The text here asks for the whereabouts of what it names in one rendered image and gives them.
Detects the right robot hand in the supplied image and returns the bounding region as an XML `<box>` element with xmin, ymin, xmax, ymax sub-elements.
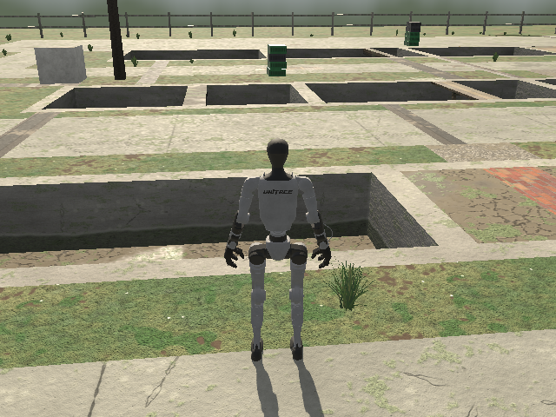
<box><xmin>311</xmin><ymin>246</ymin><xmax>332</xmax><ymax>268</ymax></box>

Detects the left robot hand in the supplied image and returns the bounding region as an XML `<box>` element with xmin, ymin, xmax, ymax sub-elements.
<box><xmin>224</xmin><ymin>246</ymin><xmax>244</xmax><ymax>268</ymax></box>

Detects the left robot upper arm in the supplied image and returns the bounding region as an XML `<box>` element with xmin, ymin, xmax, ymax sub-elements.
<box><xmin>236</xmin><ymin>176</ymin><xmax>260</xmax><ymax>224</ymax></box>

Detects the humanoid robot head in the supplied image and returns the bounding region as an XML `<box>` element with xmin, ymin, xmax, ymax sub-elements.
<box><xmin>263</xmin><ymin>138</ymin><xmax>293</xmax><ymax>181</ymax></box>

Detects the robot right forearm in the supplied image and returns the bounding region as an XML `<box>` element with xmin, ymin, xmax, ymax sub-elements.
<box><xmin>311</xmin><ymin>210</ymin><xmax>329</xmax><ymax>249</ymax></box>

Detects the robot left forearm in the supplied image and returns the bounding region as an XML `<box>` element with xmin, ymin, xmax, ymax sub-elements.
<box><xmin>227</xmin><ymin>210</ymin><xmax>245</xmax><ymax>249</ymax></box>

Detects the left robot thigh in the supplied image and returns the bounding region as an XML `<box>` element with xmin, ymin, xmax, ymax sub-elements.
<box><xmin>248</xmin><ymin>242</ymin><xmax>267</xmax><ymax>305</ymax></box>

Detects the right robot upper arm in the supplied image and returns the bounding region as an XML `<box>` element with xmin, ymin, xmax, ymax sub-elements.
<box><xmin>296</xmin><ymin>176</ymin><xmax>320</xmax><ymax>224</ymax></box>

